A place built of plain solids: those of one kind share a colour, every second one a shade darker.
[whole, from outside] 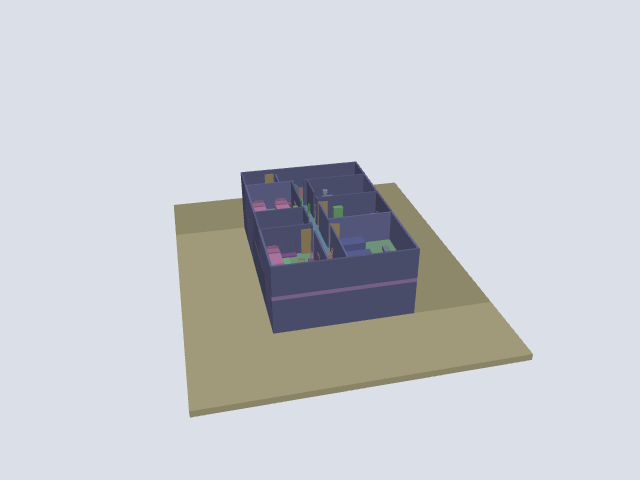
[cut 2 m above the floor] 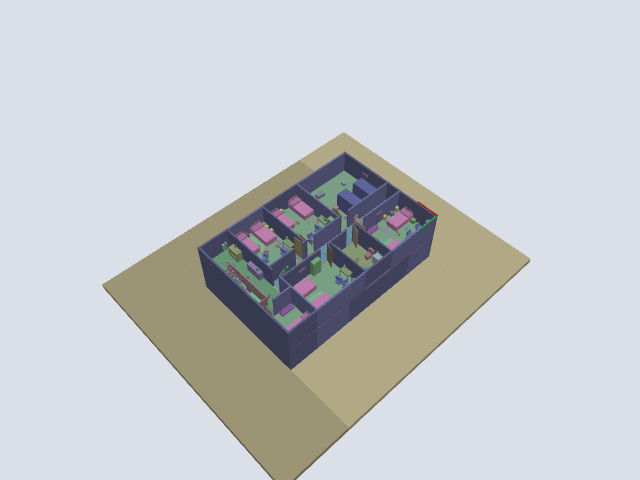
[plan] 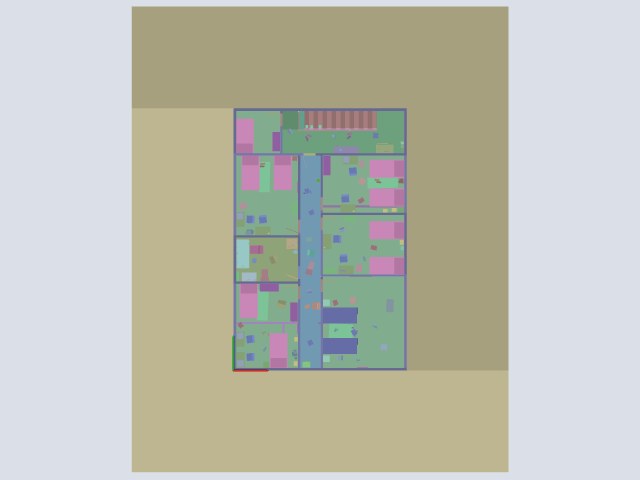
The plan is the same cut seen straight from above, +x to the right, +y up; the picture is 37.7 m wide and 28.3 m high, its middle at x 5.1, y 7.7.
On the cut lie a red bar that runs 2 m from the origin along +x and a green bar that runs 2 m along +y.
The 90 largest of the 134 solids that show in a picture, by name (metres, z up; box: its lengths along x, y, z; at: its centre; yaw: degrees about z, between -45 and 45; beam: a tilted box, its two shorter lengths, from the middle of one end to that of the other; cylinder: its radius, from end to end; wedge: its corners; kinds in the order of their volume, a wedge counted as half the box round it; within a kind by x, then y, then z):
{
 "under_1": {"box": [6.0, 15.47, 0.5], "at": [-3.0, 7.74, -0.33]},
 "under_2": {"box": [22.22, 6.0, 0.5], "at": [5.11, -3.0, -0.33]},
 "under_3": {"box": [22.22, 6.0, 0.5], "at": [5.11, 18.47, -0.33]},
 "under_4": {"box": [6.0, 15.47, 0.5], "at": [13.22, 7.74, -0.33]},
 "wall_1": {"box": [0.16, 2.58, 2.95], "at": [0.08, 1.45, 1.17]},
 "wall_2": {"box": [0.16, 4.96, 2.34], "at": [0.08, 2.64, 4.12]},
 "wall_3": {"box": [0.16, 2.25, 2.95], "at": [0.08, 4.0, 1.17]},
 "wall_4": {"box": [0.16, 2.6, 5.59], "at": [0.08, 6.55, 2.49]},
 "wall_5": {"box": [0.16, 1.56, 2.95], "at": [0.08, 8.76, 1.17]},
 "wall_6": {"box": [0.16, 4.7, 2.34], "at": [0.08, 10.33, 4.12]},
 "wall_7": {"box": [0.16, 3.01, 2.95], "at": [0.08, 11.18, 1.17]},
 "wall_8": {"box": [0.16, 2.5, 5.59], "at": [0.08, 14.06, 2.49]},
 "wall_9": {"box": [3.93, 0.13, 5.59], "at": [1.97, 5.18, 2.49]},
 "wall_10": {"box": [3.93, 0.13, 5.59], "at": [1.97, 7.92, 2.49]},
 "wall_11": {"box": [4.08, 0.13, 2.34], "at": [2.04, 12.74, 4.12]},
 "wall_12": {"box": [0.13, 1.59, 2.34], "at": [2.82, 13.61, 4.12]},
 "wall_13": {"box": [0.13, 4.05, 2.34], "at": [3.87, 2.19, 4.12]},
 "wall_14": {"box": [0.13, 1.7, 5.59], "at": [3.87, 7.0, 2.49]},
 "wall_15": {"box": [0.13, 3.79, 2.34], "at": [3.87, 10.79, 4.12]},
 "wall_16": {"box": [10.22, 0.16, 5.59], "at": [5.11, 0.08, 2.49]},
 "wall_17": {"box": [10.22, 0.16, 5.59], "at": [5.11, 15.39, 2.49]},
 "wall_18": {"box": [0.13, 4.47, 2.34], "at": [5.21, 2.4, 4.12]},
 "wall_19": {"box": [0.13, 2.6, 2.34], "at": [5.21, 6.97, 4.12]},
 "wall_20": {"box": [0.13, 2.46, 2.34], "at": [5.21, 11.45, 4.12]},
 "wall_21": {"box": [5.38, 0.13, 2.34], "at": [7.53, 12.74, 4.12]},
 "wall_22": {"box": [5.08, 0.13, 2.34], "at": [7.68, 5.61, 4.12]},
 "wall_23": {"box": [5.08, 0.13, 2.34], "at": [7.68, 9.24, 4.12]},
 "wall_24": {"box": [0.16, 5.38, 2.34], "at": [10.14, 2.85, 4.12]},
 "wall_25": {"box": [0.16, 3.51, 2.34], "at": [10.14, 7.42, 4.12]},
 "wall_26": {"box": [0.16, 3.38, 2.34], "at": [10.14, 10.99, 4.12]},
 "wall_27": {"box": [0.16, 2.5, 5.59], "at": [10.14, 14.06, 2.49]},
 "stair_1": {"box": [4.25, 1.09, 0.47], "at": [6.31, 14.77, -0.06]},
 "stair_2": {"box": [3.99, 1.09, 0.65], "at": [6.45, 14.77, 0.02]},
 "stair_3": {"box": [3.72, 1.09, 0.82], "at": [6.58, 14.77, 0.11]},
 "stair_4": {"box": [3.46, 1.09, 0.99], "at": [6.71, 14.77, 0.2]},
 "stair_5": {"box": [3.19, 1.09, 1.17], "at": [6.84, 14.77, 0.28]},
 "stair_6": {"box": [2.92, 1.09, 1.34], "at": [6.98, 14.77, 0.37]},
 "stair_7": {"box": [2.66, 1.09, 1.51], "at": [7.11, 14.77, 0.46]},
 "stair_8": {"box": [2.39, 1.09, 1.69], "at": [7.24, 14.77, 0.54]},
 "stair_9": {"box": [2.13, 1.09, 1.86], "at": [7.38, 14.77, 0.63]},
 "stair_10": {"box": [1.86, 1.09, 2.03], "at": [7.51, 14.77, 0.72]},
 "stair_11": {"box": [1.6, 1.09, 2.21], "at": [7.64, 14.77, 0.8]},
 "stair_12": {"box": [1.33, 1.09, 2.38], "at": [7.78, 14.77, 0.89]},
 "stair_13": {"box": [1.06, 1.09, 2.55], "at": [7.91, 14.77, 0.98]},
 "stair_14": {"box": [0.8, 1.09, 2.73], "at": [8.04, 14.77, 1.06]},
 "stair_15": {"box": [0.53, 1.09, 2.9], "at": [8.17, 14.77, 1.15]},
 "stair_16": {"box": [0.27, 1.09, 3.07], "at": [8.31, 14.77, 1.24]},
 "upper_floor_room_1": {"box": [2.6, 2.5, 0.16], "at": [1.46, 14.06, 2.87]},
 "upper_floor_room_2": {"box": [3.64, 4.96, 0.16], "at": [1.98, 2.64, 2.87]},
 "upper_floor_room_3": {"box": [3.64, 4.7, 0.16], "at": [1.98, 10.33, 2.87]},
 "upper_floor_room_4": {"box": [4.79, 5.38, 0.16], "at": [7.67, 2.85, 2.87]},
 "upper_floor_room_5": {"box": [4.79, 3.51, 0.16], "at": [7.67, 7.42, 2.87]},
 "upper_floor_room_6": {"box": [4.79, 3.38, 0.16], "at": [7.67, 10.99, 2.87]},
 "child_bed_1": {"box": [1.06, 2.06, 0.4], "at": [0.66, 13.82, 3.33]},
 "child_bed_2": {"box": [1.06, 2.06, 0.4], "at": [0.9, 4.11, 3.33]},
 "child_bed_3": {"box": [0.96, 0.55, 0.2], "at": [0.9, 4.82, 3.53]},
 "child_bed_4": {"box": [1.06, 2.06, 0.4], "at": [1.0, 11.67, 3.33]},
 "child_bed_5": {"box": [1.06, 2.06, 0.4], "at": [2.66, 1.17, 3.33]},
 "child_bed_6": {"box": [1.06, 2.06, 0.4], "at": [2.9, 11.67, 3.33]},
 "child_bed_7": {"box": [2.06, 1.06, 0.4], "at": [9.05, 6.17, 3.33]},
 "child_bed_8": {"box": [2.06, 1.06, 0.4], "at": [9.05, 8.27, 3.33]},
 "child_bed_9": {"box": [2.06, 1.06, 0.4], "at": [9.05, 10.21, 3.33]},
 "child_bed_10": {"box": [2.06, 1.06, 0.4], "at": [9.05, 11.9, 3.33]},
 "child_bed_11": {"box": [0.55, 0.96, 0.2], "at": [9.76, 6.17, 3.53]},
 "child_bed_12": {"box": [0.55, 0.96, 0.2], "at": [9.76, 8.27, 3.53]},
 "bunk_1": {"box": [2.0, 0.94, 1.64], "at": [6.28, 1.45, 3.77]},
 "bunk_2": {"box": [2.0, 0.94, 1.64], "at": [6.28, 3.25, 3.77]},
 "upper_floor_corr_1": {"box": [1.21, 12.52, 0.16], "at": [4.54, 6.42, 2.87]},
 "upper_floor_landing_1": {"box": [1.0, 1.09, 0.16], "at": [3.39, 14.77, 2.87]},
 "upper_floor_landing_2": {"box": [7.18, 1.41, 0.16], "at": [6.47, 13.52, 2.87]},
 "upper_floor_landing_3": {"box": [1.62, 1.09, 0.16], "at": [9.25, 14.77, 2.87]},
 "upper_floor_wash_1": {"box": [3.64, 2.6, 0.16], "at": [1.98, 6.55, 2.87]},
 "flat_shelf_1": {"box": [0.39, 0.76, 1.46], "at": [3.6, 9.58, 3.68]},
 "flat_shelf_2": {"box": [0.76, 0.39, 1.46], "at": [5.67, 5.88, 3.68]},
 "flat_shelf_3": {"box": [0.76, 0.39, 1.46], "at": [6.86, 8.97, 3.68]},
 "wall_band_1": {"box": [0.16, 2.6, 0.31], "at": [0.08, 6.55, 2.79]},
 "wall_band_2": {"box": [4.23, 0.13, 0.31], "at": [2.12, 2.81, 2.79]},
 "wall_band_3": {"box": [10.22, 0.16, 0.31], "at": [5.11, 0.08, 2.79]},
 "wall_band_4": {"box": [5.08, 0.13, 0.31], "at": [7.68, 9.69, 2.79]},
 "floor_stair_hall_1": {"box": [1.3, 1.09, 0.6], "at": [3.54, 14.77, -0.3]},
 "bathtub_1": {"box": [0.76, 1.7, 0.44], "at": [0.55, 6.88, 3.17]},
 "chest_drawers_1": {"box": [1.04, 0.5, 0.95], "at": [8.92, 13.07, 3.42]},
 "cube_shelf_1": {"box": [1.46, 0.39, 0.76], "at": [6.64, 13.02, 3.33]},
 "basin_vanity_1": {"box": [0.86, 0.53, 0.82], "at": [0.92, 5.53, 3.36]},
 "stair_guard_1": {"box": [4.55, 0.08, 0.95], "at": [6.16, 14.18, 3.42]},
 "washer_1": {"box": [0.62, 0.6, 0.87], "at": [3.44, 7.47, 3.38]},
 "wall_foot_1": {"box": [0.16, 4.96, 0.17], "at": [0.08, 2.64, 2.87]},
 "wall_foot_2": {"box": [0.16, 4.7, 0.17], "at": [0.08, 10.33, 2.87]},
 "rug_1": {"box": [3.2, 0.82, 0.08], "at": [6.88, 13.5, -0.03], "yaw": 0.2},
 "hamper_1": {"box": [0.46, 0.36, 0.65], "at": [4.3, 0.36, 3.27]}
}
